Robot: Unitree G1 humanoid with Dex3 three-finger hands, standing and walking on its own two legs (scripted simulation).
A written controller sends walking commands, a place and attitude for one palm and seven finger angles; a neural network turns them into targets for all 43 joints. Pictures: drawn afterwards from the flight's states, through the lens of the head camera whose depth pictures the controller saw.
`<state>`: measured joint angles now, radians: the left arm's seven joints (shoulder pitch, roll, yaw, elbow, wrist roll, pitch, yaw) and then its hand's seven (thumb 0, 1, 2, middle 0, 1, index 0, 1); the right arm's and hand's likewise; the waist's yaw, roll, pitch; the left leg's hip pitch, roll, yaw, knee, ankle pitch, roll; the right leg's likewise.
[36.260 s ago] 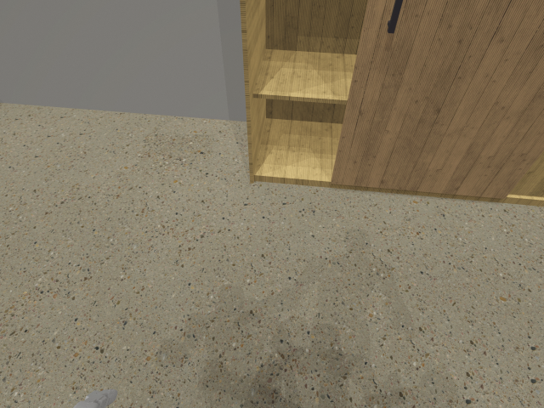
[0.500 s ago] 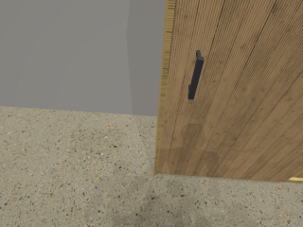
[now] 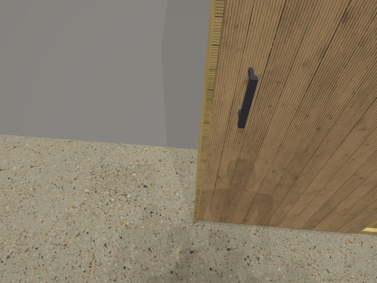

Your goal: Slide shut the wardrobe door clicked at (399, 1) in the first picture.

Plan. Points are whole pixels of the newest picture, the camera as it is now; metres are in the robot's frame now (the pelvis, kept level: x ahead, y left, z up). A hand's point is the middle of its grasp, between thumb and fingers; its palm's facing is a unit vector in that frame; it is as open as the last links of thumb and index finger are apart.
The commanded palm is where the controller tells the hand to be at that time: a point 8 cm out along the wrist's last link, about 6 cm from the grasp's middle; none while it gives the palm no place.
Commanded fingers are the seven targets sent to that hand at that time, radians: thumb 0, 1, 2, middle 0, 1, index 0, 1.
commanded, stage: shuffle to correct the standing spot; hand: right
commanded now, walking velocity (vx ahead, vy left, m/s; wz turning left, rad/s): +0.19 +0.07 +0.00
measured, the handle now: (246, 99) +0.54 -0.11 +0.12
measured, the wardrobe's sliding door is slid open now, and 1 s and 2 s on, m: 0.00 0.00 0.00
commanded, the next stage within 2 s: come to a stop and stand still in 0.20 s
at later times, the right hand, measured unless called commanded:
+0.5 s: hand out of the picture +0.01 -0.15 -0.19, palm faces +0.04 +0.99 -0.15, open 7.4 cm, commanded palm none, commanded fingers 0.00 -0.90 -0.90 0.20 0.30 0.20 0.30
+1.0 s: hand out of the picture +0.15 -0.17 -0.17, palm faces -0.01 +0.98 -0.21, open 7.4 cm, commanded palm none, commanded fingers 0.00 -0.90 -0.90 0.20 0.30 0.20 0.30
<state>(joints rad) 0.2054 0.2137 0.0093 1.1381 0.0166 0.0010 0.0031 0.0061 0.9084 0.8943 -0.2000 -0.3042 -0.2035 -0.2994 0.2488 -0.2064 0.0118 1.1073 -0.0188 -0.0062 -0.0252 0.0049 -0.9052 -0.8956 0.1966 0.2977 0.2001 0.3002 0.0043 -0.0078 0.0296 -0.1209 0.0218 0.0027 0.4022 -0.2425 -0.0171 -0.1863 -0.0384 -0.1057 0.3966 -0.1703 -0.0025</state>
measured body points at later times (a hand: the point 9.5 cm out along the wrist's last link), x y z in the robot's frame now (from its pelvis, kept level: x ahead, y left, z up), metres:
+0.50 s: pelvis +0.08 +0.00 -0.01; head +0.10 -0.01 +0.44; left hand +0.09 +0.23 -0.17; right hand +0.01 -0.20 -0.18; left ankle +0.00 +0.12 -0.72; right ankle +0.05 -0.10 -0.74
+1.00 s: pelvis +0.07 +0.02 +0.00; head +0.08 +0.01 +0.45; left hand +0.08 +0.25 -0.16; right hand +0.15 -0.22 -0.15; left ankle +0.10 +0.13 -0.74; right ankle +0.05 -0.10 -0.74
